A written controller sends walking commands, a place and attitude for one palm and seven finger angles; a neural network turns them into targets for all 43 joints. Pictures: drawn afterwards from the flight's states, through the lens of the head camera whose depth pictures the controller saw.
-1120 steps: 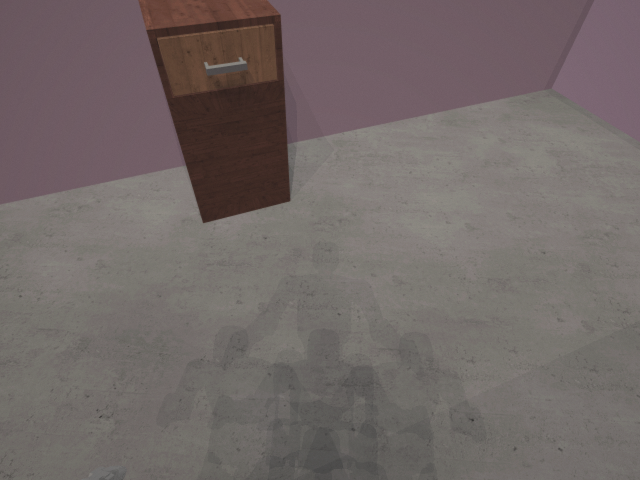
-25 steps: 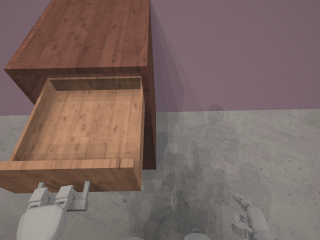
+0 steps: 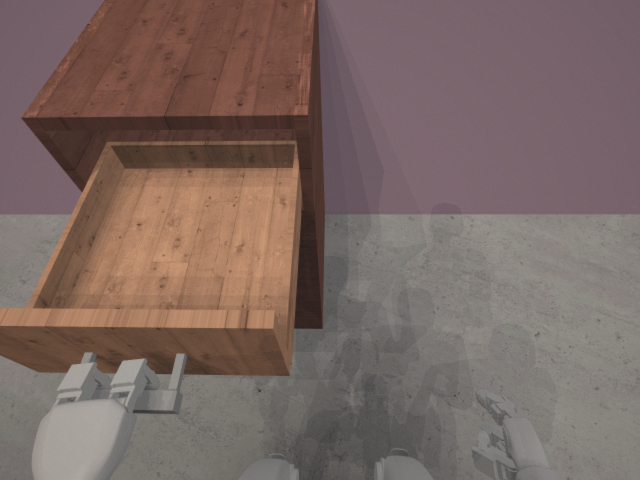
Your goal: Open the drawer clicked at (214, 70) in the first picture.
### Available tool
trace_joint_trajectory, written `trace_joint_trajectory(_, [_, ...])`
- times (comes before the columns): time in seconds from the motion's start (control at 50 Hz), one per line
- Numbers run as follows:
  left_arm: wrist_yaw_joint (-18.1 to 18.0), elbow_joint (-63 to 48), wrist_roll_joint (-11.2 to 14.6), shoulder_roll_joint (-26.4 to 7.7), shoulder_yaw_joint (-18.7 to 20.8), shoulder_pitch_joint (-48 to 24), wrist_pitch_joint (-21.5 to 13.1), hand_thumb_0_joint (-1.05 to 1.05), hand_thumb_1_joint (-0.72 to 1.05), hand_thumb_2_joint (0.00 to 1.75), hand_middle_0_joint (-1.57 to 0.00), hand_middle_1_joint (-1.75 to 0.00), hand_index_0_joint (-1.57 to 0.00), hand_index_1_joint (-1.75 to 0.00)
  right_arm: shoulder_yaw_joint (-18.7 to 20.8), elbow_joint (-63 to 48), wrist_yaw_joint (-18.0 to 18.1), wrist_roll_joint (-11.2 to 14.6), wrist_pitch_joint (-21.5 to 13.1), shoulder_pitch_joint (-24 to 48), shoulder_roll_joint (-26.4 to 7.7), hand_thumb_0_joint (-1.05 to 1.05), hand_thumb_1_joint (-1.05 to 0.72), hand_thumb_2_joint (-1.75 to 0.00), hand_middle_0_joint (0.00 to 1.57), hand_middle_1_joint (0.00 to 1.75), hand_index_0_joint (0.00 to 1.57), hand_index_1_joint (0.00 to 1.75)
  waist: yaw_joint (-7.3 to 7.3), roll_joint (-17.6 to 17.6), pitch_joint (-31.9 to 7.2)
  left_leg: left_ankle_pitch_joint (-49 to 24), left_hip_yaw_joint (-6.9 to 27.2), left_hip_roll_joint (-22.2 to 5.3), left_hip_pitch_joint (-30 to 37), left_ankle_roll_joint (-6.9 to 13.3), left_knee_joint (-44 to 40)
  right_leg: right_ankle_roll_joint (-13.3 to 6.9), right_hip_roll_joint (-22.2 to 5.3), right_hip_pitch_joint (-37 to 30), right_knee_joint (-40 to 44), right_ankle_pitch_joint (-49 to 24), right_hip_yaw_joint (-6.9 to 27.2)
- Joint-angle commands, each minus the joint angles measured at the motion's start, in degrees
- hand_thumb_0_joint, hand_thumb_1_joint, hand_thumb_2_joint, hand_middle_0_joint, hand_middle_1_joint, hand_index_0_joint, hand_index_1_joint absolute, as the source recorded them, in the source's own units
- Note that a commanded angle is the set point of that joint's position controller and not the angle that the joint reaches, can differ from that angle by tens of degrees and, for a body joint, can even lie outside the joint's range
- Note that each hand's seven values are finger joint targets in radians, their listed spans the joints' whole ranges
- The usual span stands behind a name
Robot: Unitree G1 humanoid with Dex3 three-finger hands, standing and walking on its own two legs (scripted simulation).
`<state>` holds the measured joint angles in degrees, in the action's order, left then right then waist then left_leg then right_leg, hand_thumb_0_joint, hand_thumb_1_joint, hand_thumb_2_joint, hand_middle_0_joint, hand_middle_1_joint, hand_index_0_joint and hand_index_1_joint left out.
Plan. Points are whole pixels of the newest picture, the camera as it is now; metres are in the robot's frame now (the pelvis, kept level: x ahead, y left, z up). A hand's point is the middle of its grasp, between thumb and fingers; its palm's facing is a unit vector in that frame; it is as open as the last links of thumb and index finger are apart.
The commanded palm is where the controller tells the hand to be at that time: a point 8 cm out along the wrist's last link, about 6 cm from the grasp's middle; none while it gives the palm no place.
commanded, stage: open the thumb to release the handle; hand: left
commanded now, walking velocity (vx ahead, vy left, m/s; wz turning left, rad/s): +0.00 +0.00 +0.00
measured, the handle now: (128, 381) +0.22 +0.25 +0.00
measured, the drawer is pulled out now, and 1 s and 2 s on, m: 0.30 0.30 0.30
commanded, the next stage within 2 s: lift the hand off the handle in 0.34 s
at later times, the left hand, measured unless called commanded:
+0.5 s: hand (115, 442) +0.16 +0.25 -0.02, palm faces -0.05 -0.07 -1.00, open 13.5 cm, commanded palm +0.15 +0.25 +0.03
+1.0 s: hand (112, 431) +0.17 +0.25 -0.01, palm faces -0.05 -0.07 -1.00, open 13.8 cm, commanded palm +0.15 +0.26 +0.05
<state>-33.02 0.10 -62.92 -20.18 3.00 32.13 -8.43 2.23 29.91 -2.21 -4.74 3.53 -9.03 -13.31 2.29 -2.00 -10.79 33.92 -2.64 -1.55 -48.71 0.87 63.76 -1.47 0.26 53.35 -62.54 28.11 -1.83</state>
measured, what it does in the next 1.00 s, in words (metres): stands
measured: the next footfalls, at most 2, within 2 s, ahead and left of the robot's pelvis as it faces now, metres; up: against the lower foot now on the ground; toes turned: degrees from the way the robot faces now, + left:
none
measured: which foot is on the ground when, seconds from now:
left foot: down 0.00-1.00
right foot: down 0.00-1.00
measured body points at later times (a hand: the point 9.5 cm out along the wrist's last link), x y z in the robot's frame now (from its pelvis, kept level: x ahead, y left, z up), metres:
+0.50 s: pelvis -0.01 -0.01 +0.01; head +0.05 -0.02 +0.45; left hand +0.16 +0.25 +0.04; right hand +0.17 -0.24 -0.10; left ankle -0.03 +0.11 -0.66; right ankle +0.02 -0.11 -0.66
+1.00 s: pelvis -0.02 -0.01 +0.02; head +0.04 -0.03 +0.46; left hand +0.17 +0.25 +0.05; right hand +0.17 -0.24 -0.09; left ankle -0.03 +0.11 -0.66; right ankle +0.02 -0.11 -0.66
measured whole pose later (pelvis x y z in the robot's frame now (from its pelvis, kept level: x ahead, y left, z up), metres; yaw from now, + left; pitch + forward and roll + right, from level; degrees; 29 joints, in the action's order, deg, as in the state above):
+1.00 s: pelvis -0.02 -0.01 +0.02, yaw +1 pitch +15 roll +0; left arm -30.0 7.0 -60.3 -21.4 1.5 23.4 -5.3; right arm 1.0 31.4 0.8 -2.9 3.0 -10.1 -13.3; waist 1.5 -2.6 -8.8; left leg 29.5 -1.4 -1.4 -43.5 0.1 58.2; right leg -2.2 0.3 47.5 -56.8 24.2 -3.0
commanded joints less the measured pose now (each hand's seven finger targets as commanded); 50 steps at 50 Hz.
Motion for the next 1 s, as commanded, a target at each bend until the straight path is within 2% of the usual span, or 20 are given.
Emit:
trace_joint_trajectory(0.0, [-2.3,-7.6,2.0,-7.6,5.3,3.7,2.7,0.00,0.27,0.63,-0.35,-1.28,-0.35,-1.28,2.4,-8.9,0.8,0.9,-2.7,2.6,-6.2,0.00,-0.90,-0.90,0.20,0.30,0.20,0.30,-0.23,1.9,-13.0,-24.5,2.0,2.2,10.7,0.4,-8.7,-1.7,1.2,-11.1,9.1,-20.5,-0.2])
trace_joint_trajectory(0.06, [-1.8,-6.6,2.1,-8.0,4.8,3.1,3.4,0.00,0.06,0.54,-0.34,-1.26,-0.34,-1.26,2.2,-8.8,1.4,1.3,-2.6,3.0,-6.2,0.00,-0.90,-0.90,0.20,0.30,0.20,0.30,-0.11,2.4,-10.9,-21.4,1.6,2.3,9.2,0.7,-9.8,-1.5,1.1,-13.1,10.6,-19.6,0.0])
trace_joint_trajectory(0.1, [-1.9,-6.8,1.8,-10.1,6.5,2.5,3.5,0.00,-0.08,0.48,-0.33,-1.24,-0.33,-1.24,1.8,-8.8,1.5,1.3,-2.6,2.8,-6.2,0.00,-0.90,-0.90,0.20,0.30,0.20,0.30,0.51,2.2,-12.9,-21.6,1.2,2.5,9.8,0.7,-10.3,-1.6,0.9,-14.1,10.7,-19.8,0.9])
trace_joint_trajectory(0.12, [-1.7,-4.8,2.0,-8.4,5.5,4.1,3.4,0.00,-0.15,0.45,-0.32,-1.24,-0.32,-1.24,2.0,-8.7,1.8,1.6,-2.6,2.8,-5.9,0.00,-0.90,-0.90,0.20,0.30,0.20,0.30,0.49,2.3,-10.2,-21.3,1.2,2.5,9.4,0.8,-10.7,-1.7,1.1,-14.7,11.3,-20.4,0.4])
trace_joint_trajectory(0.2, [-1.6,-3.6,1.8,-10.0,7.0,1.9,2.6,0.00,-0.43,0.33,-0.30,-1.21,-0.30,-1.21,1.6,-8.2,1.8,1.4,-2.7,3.1,-6.1,0.00,-0.90,-0.90,0.20,0.30,0.20,0.30,0.38,2.0,-9.1,-18.7,1.2,2.6,8.3,0.9,-11.1,-1.6,1.0,-13.4,12.0,-16.6,0.8])
trace_joint_trajectory(0.22, [-1.4,-3.8,2.1,-8.7,5.5,1.5,2.5,0.00,-0.50,0.30,-0.30,-1.20,-0.30,-1.20,1.8,-8.3,1.9,1.6,-2.8,3.5,-6.1,0.00,-0.90,-0.90,0.20,0.30,0.20,0.30,0.27,0.3,-7.4,-17.3,1.2,2.6,8.0,0.9,-11.3,-1.7,0.9,-13.6,12.6,-15.7,0.7])
trace_joint_trajectory(0.28, [-1.8,-3.4,1.9,-10.4,7.2,0.0,2.1,0.00,-0.50,0.30,-0.30,-1.20,-0.30,-1.20,1.8,-8.1,1.8,1.4,-2.9,3.5,-6.4,0.00,-0.90,-0.90,0.20,0.30,0.20,0.30,0.37,-0.2,-8.0,-16.9,1.4,2.5,8.1,1.0,-11.4,-1.9,0.9,-12.5,12.6,-13.9,0.8])
trace_joint_trajectory(0.32, [-1.8,-3.6,2.1,-8.7,5.8,1.2,2.0,0.00,-0.50,0.30,-0.30,-1.20,-0.30,-1.20,2.1,-8.2,1.6,1.3,-3.1,3.1,-6.2,0.00,-0.90,-0.90,0.20,0.30,0.20,0.30,0.43,-0.2,-9.4,-18.0,1.2,2.5,9.0,1.0,-11.1,-1.9,1.0,-13.0,12.3,-15.2,0.5])
trace_joint_trajectory(0.4, [-2.1,-3.6,1.9,-10.0,6.8,-0.9,2.2,0.00,-0.50,0.30,-0.30,-1.20,-0.30,-1.20,2.0,-8.1,1.7,1.2,-3.0,3.3,-6.5,0.00,-0.90,-0.90,0.20,0.30,0.20,0.30,0.26,0.6,-9.7,-17.6,1.4,2.6,8.2,0.9,-11.0,-1.7,0.9,-12.5,12.0,-14.4,0.9])
trace_joint_trajectory(0.42, [-1.8,-2.8,2.1,-7.1,3.8,-1.3,2.4,0.00,-0.50,0.30,-0.30,-1.20,-0.30,-1.20,2.1,-8.0,1.7,1.3,-3.2,3.4,-6.4,0.00,-0.90,-0.90,0.20,0.30,0.20,0.30,-0.52,0.2,-7.9,-16.8,1.4,2.5,7.9,1.0,-10.8,-1.7,0.9,-11.9,12.3,-14.3,0.6])
trace_joint_trajectory(0.48, [-2.0,-2.0,1.8,-10.2,6.4,-4.4,2.5,0.00,-0.50,0.30,-0.30,-1.20,-0.30,-1.20,2.1,-7.5,2.0,1.3,-3.3,3.2,-6.8,0.00,-0.90,-0.90,0.20,0.30,0.20,0.30,-0.25,1.5,-9.0,-16.3,1.6,2.4,6.9,1.0,-10.6,-1.6,0.7,-12.2,12.1,-13.6,1.1])
trace_joint_trajectory(0.52, [-2.0,-2.2,1.5,-9.6,5.3,-4.8,2.6,0.00,-0.50,0.30,-0.30,-1.20,-0.30,-1.20,2.2,-7.6,2.1,1.5,-3.3,2.9,-6.7,0.00,-0.90,-0.90,0.20,0.30,0.20,0.30,-0.22,0.2,-9.7,-16.4,1.4,2.5,7.6,1.0,-10.5,-1.6,0.7,-12.4,12.1,-13.6,1.0])
trace_joint_trajectory(0.56, [-2.0,-2.1,1.7,-9.0,4.5,-6.8,3.0,0.00,-0.50,0.30,-0.30,-1.20,-0.30,-1.20,2.3,-7.4,2.2,1.5,-3.3,2.8,-6.8,0.00,-0.90,-0.90,0.20,0.30,0.20,0.30,-0.76,1.5,-10.2,-16.2,1.4,2.5,7.5,1.2,-10.3,-1.3,0.6,-12.3,12.3,-13.6,1.0])
trace_joint_trajectory(0.68, [-1.3,0.0,1.6,-11.7,5.6,-12.6,3.4,0.00,-0.50,0.30,-0.30,-1.20,-0.30,-1.20,1.8,-6.5,3.0,1.6,-3.1,2.5,-7.3,0.00,-0.90,-0.90,0.20,0.30,0.20,0.30,-1.32,2.2,-9.2,-15.3,1.7,2.3,6.8,1.3,-10.6,-1.2,0.4,-12.1,12.8,-12.4,1.1])
trace_joint_trajectory(0.72, [-1.0,0.6,1.6,-10.2,4.1,-12.5,3.5,0.00,-0.50,0.30,-0.30,-1.20,-0.30,-1.20,2.0,-6.5,3.1,1.7,-3.2,2.5,-6.9,0.00,-0.90,-0.90,0.20,0.30,0.20,0.30,-1.21,1.6,-9.3,-15.3,1.5,2.5,7.1,1.3,-10.7,-1.1,0.5,-12.6,13.0,-12.7,1.1])
trace_joint_trajectory(0.8, [-0.6,-1.9,2.5,-12.8,6.4,-11.3,3.7,0.00,-0.50,0.30,-0.30,-1.20,-0.30,-1.20,1.6,-6.8,3.3,1.9,-3.1,2.3,-6.8,0.00,-0.90,-0.90,0.20,0.30,0.20,0.30,-0.54,1.3,-12.3,-16.5,1.3,2.7,8.8,1.3,-11.9,-1.0,0.4,-16.0,13.9,-13.9,1.7])
trace_joint_trajectory(0.82, [-0.3,-2.8,2.8,-11.7,5.3,-11.6,3.5,0.00,-0.50,0.30,-0.30,-1.20,-0.30,-1.20,1.8,-7.0,3.5,2.1,-3.1,2.5,-6.7,0.00,-0.90,-0.90,0.20,0.30,0.20,0.30,-0.81,0.7,-10.3,-16.1,1.4,2.7,9.3,1.4,-12.2,-1.2,0.5,-15.9,14.7,-14.0,1.8])
trace_joint_trajectory(0.9, [-0.2,-3.7,3.0,-13.1,6.8,-10.7,3.2,0.00,-0.50,0.30,-0.30,-1.20,-0.30,-1.20,1.5,-7.0,3.4,1.9,-3.1,2.7,-6.6,0.00,-0.90,-0.90,0.20,0.30,0.20,0.30,-0.54,0.7,-10.8,-16.6,1.4,2.7,10.2,1.3,-13.4,-1.1,0.4,-17.0,15.4,-13.7,1.8])
trace_joint_trajectory(0.92, [0.0,-3.5,3.4,-11.0,5.1,-9.6,3.2,0.00,-0.50,0.30,-0.30,-1.20,-0.30,-1.20,1.7,-7.1,3.4,2.1,-3.3,2.7,-6.5,0.00,-0.90,-0.90,0.20,0.30,0.20,0.30,-0.73,0.1,-8.8,-16.3,1.3,2.6,10.3,1.4,-13.6,-1.2,0.4,-17.2,16.1,-14.3,1.8])
trace_joint_trajectory(0.98, [0.4,-3.2,3.9,-12.7,6.8,-9.0,3.2,0.00,-0.50,0.30,-0.30,-1.20,-0.30,-1.20,1.5,-7.2,3.3,2.2,-3.3,3.1,-6.8,0.00,-0.90,-0.90,0.20,0.30,0.20,0.30,-0.31,0.7,-8.0,-15.7,1.3,2.5,10.2,1.4,-14.8,-1.3,0.2,-18.5,17.2,-13.6,2.2])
